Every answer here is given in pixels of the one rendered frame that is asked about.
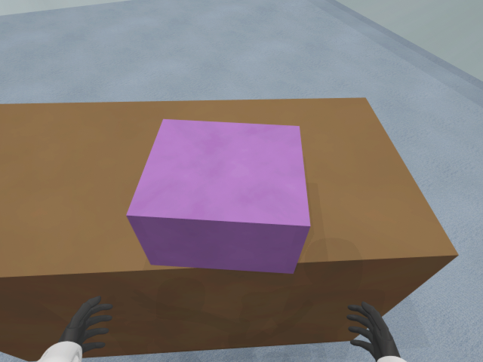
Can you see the left robot forearm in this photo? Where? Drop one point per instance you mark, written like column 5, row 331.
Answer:
column 63, row 352

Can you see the pedestal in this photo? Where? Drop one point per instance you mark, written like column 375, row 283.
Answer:
column 68, row 174

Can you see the right robot hand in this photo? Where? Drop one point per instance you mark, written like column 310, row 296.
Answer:
column 382, row 343

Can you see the carton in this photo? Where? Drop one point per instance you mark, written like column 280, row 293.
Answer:
column 223, row 195

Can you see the left robot hand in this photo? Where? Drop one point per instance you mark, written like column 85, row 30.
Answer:
column 76, row 330

